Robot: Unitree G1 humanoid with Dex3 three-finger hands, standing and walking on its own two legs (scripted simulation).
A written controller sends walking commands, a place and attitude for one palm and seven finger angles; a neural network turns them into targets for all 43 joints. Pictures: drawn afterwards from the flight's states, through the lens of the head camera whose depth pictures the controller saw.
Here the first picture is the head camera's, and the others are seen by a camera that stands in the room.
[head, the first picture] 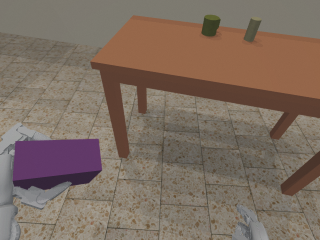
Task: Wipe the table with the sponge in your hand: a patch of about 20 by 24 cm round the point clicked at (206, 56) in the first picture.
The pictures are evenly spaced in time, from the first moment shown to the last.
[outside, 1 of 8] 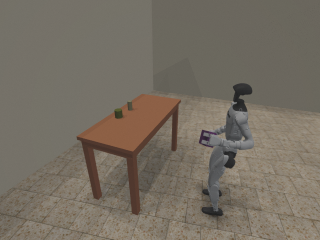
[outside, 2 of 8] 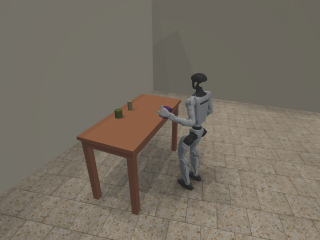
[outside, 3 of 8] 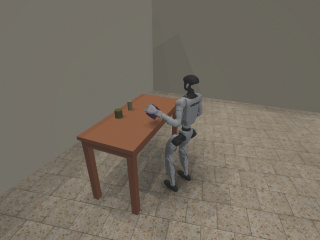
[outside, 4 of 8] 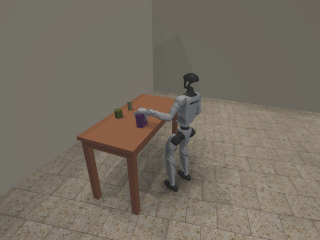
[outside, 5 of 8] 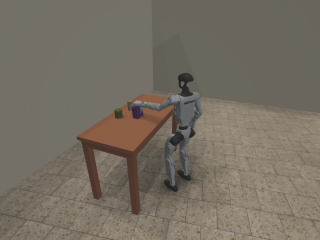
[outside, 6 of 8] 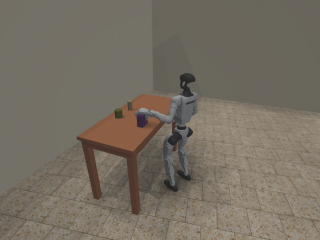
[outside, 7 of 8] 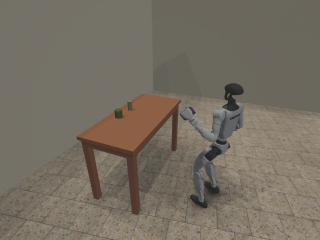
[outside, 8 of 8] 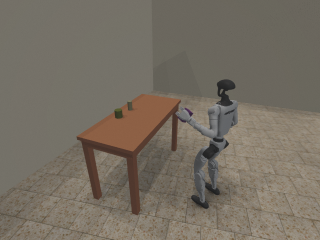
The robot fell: no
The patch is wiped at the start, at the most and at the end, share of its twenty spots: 0.00 1.00 1.00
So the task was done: yes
